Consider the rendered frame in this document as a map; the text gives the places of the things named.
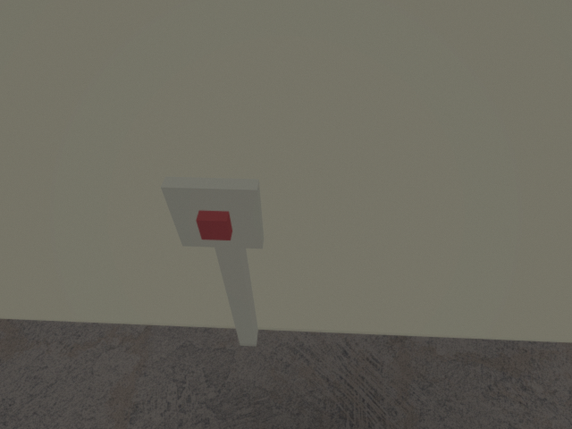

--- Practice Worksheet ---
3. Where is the button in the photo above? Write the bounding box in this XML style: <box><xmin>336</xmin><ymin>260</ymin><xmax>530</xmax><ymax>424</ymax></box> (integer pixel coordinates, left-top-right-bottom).
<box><xmin>196</xmin><ymin>211</ymin><xmax>232</xmax><ymax>240</ymax></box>

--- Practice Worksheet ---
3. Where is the panel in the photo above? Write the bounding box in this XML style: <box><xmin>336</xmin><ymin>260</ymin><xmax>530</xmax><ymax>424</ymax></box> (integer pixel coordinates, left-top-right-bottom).
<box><xmin>161</xmin><ymin>177</ymin><xmax>264</xmax><ymax>346</ymax></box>

